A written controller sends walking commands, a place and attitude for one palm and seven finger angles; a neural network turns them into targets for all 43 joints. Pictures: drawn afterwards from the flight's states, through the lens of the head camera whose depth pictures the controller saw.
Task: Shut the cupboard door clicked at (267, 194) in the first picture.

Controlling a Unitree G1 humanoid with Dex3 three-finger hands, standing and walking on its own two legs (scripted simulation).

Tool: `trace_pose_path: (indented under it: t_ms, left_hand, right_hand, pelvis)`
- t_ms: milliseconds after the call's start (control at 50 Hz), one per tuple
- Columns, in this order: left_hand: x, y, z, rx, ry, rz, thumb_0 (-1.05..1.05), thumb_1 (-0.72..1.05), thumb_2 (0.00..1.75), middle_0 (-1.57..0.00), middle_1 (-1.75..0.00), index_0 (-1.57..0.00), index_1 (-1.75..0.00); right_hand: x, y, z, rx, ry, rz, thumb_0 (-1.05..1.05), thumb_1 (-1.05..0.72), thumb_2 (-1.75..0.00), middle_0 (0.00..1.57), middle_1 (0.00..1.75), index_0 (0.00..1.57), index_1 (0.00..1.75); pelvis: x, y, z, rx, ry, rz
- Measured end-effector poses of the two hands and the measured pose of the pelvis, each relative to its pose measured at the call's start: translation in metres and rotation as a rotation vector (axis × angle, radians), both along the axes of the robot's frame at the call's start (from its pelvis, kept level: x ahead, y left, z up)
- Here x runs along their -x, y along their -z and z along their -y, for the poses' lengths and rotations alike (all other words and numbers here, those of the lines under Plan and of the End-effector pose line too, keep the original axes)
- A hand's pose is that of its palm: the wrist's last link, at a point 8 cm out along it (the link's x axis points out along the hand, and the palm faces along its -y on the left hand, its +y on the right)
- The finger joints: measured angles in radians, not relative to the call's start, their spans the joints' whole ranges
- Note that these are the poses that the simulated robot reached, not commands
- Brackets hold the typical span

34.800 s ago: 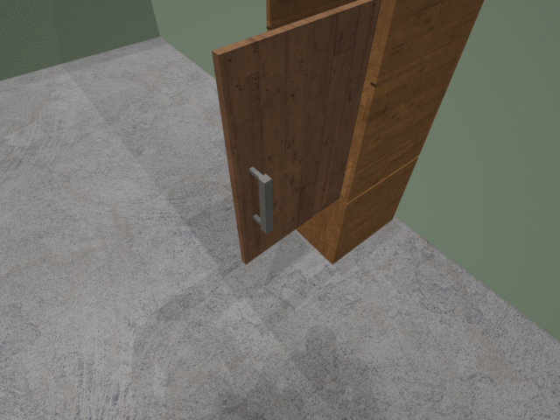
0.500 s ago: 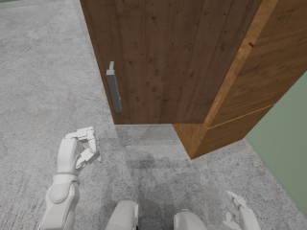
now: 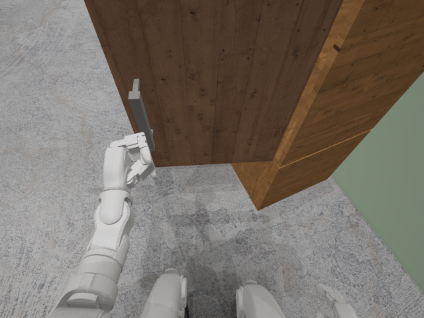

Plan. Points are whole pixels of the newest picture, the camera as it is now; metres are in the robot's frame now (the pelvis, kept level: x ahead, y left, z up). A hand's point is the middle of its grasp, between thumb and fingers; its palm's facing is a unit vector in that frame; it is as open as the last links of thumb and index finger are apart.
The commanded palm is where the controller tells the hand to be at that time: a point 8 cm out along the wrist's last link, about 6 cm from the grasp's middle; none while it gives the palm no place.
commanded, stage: bring the fist close to the handle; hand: left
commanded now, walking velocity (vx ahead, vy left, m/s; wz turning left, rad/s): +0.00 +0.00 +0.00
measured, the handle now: (144, 118) +0.51 +0.16 +0.03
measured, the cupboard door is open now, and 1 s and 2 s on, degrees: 70 67 50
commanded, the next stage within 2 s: push the door shut along its arc in 0.46 s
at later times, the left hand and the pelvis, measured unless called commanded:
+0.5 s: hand (156, 157) +0.40 +0.12 +0.04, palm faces +0.09 -1.00 -0.02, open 3.1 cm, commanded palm +0.38 +0.17 +0.03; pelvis +0.00 -0.01 +0.00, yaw +0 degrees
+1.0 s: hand (158, 137) +0.46 +0.12 +0.04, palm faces -0.01 -1.00 -0.05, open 3.1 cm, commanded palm +0.44 +0.16 +0.03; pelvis +0.00 -0.01 -0.01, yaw +0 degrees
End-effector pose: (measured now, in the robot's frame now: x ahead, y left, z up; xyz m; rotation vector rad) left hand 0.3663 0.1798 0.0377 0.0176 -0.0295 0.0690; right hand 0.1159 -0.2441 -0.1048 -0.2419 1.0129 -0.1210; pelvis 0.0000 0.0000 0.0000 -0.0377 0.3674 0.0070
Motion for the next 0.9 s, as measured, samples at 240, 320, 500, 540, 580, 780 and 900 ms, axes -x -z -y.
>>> trace_pose_path:
  t_ms: [240, 320, 500, 540, 580, 780, 900]
  left_hand:
    - [-0.025, 0.002, 0.006, -0.005, -0.025, -0.001, 0.02, 0.90, 0.90, -1.30, -1.50, -1.29, -1.50]
    - [-0.018, 0.002, 0.004, -0.010, -0.029, -0.003, 0.02, 0.90, 0.90, -1.30, -1.50, -1.29, -1.50]
    - [-0.013, 0.001, 0.008, -0.009, -0.016, 0.017, 0.02, 0.90, 0.90, -1.30, -1.50, -1.30, -1.50]
    - [-0.014, 0.001, 0.010, -0.009, -0.014, 0.016, 0.02, 0.90, 0.90, -1.30, -1.50, -1.30, -1.50]
    - [-0.016, 0.001, 0.012, -0.008, -0.014, 0.013, 0.02, 0.90, 0.90, -1.30, -1.50, -1.30, -1.50]
    - [-0.038, 0.000, 0.003, -0.032, 0.015, 0.015, 0.02, 0.89, 0.90, -1.30, -1.50, -1.30, -1.50]
    - [-0.058, 0.000, 0.003, -0.031, 0.059, 0.002, 0.01, 0.89, 0.91, -1.30, -1.50, -1.30, -1.50]
  right_hand:
    - [0.037, 0.010, 0.013, -0.013, 0.070, -0.112, 0.01, -0.91, -0.90, 0.20, 0.30, 0.20, 0.30]
    - [0.043, 0.009, 0.014, -0.018, 0.079, -0.138, 0.01, -0.91, -0.90, 0.20, 0.29, 0.20, 0.30]
    - [0.034, 0.008, 0.019, -0.003, 0.065, -0.122, 0.01, -0.91, -0.90, 0.20, 0.30, 0.20, 0.30]
    - [0.030, 0.008, 0.019, -0.001, 0.061, -0.109, 0.01, -0.91, -0.90, 0.20, 0.30, 0.20, 0.30]
    - [0.025, 0.007, 0.019, -0.002, 0.058, -0.094, 0.01, -0.91, -0.90, 0.20, 0.29, 0.20, 0.30]
    - [0.020, 0.011, 0.019, 0.009, 0.055, -0.076, 0.01, -0.91, -0.90, 0.20, 0.30, 0.20, 0.30]
    - [0.038, 0.019, 0.020, 0.014, 0.075, -0.130, 0.01, -0.91, -0.90, 0.20, 0.30, 0.20, 0.30]
  pelvis:
    - [-0.002, 0.001, 0.006, -0.015, 0.020, -0.023]
    - [-0.003, -0.002, 0.007, -0.020, 0.021, -0.018]
    - [-0.002, -0.002, 0.009, -0.019, 0.012, -0.013]
    - [-0.001, -0.002, 0.009, -0.019, 0.012, -0.013]
    - [0.000, -0.001, 0.010, -0.019, 0.013, -0.013]
    - [0.003, 0.005, 0.010, -0.014, 0.009, -0.025]
    - [0.003, 0.010, 0.008, -0.007, 0.007, -0.046]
